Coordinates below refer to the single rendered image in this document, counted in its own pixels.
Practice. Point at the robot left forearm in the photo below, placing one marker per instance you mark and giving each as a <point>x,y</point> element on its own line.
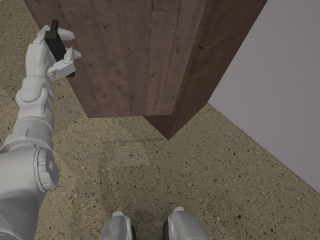
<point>34,125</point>

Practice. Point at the left robot upper arm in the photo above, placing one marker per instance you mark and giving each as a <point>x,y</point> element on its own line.
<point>25,178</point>

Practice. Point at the handle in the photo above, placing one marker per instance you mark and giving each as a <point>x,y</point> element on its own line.
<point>55,43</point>

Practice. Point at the right robot thigh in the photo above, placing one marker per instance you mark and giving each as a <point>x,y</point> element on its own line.
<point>185,226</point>

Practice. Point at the left robot thigh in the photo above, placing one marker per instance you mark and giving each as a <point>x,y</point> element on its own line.
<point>117,228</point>

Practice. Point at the robot thigh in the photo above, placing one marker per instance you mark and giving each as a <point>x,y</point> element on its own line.
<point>185,226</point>
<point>117,228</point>

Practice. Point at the robot left hand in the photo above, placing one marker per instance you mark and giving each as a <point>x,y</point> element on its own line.
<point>41,63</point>

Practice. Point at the cupboard door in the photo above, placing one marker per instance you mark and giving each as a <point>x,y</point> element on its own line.
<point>134,53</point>

